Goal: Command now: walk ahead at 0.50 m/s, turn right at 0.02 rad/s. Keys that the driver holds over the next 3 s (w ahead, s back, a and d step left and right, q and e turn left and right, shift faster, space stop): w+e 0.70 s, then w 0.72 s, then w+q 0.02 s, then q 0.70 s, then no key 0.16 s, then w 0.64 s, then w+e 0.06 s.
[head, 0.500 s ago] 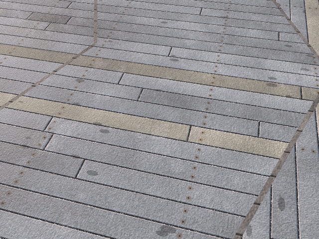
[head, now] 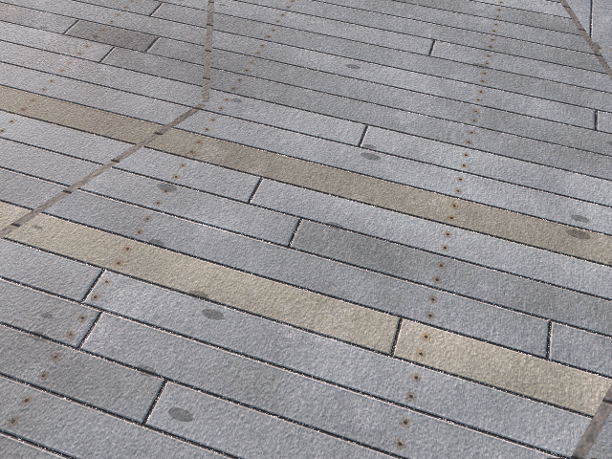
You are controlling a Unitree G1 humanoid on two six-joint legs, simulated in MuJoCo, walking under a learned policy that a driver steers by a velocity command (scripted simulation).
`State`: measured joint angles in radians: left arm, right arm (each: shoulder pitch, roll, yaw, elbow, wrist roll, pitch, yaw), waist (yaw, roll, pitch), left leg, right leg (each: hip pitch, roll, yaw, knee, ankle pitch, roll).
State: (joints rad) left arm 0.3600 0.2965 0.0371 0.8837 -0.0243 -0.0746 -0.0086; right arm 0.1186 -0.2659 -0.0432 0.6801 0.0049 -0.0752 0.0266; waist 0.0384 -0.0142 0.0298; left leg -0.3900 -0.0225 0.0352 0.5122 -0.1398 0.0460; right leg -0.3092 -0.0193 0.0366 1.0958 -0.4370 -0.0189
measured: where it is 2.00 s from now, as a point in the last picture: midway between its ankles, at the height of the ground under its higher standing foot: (446, 281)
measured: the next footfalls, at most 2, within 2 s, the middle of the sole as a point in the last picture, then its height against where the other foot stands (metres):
right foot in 0.42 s outside the picture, level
left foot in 0.90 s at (349, 352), level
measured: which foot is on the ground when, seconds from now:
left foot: down 0.00-0.44, up 0.46-0.88, down 0.90-1.00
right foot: up 0.00-0.40, down 0.42-0.90, up 0.92-1.00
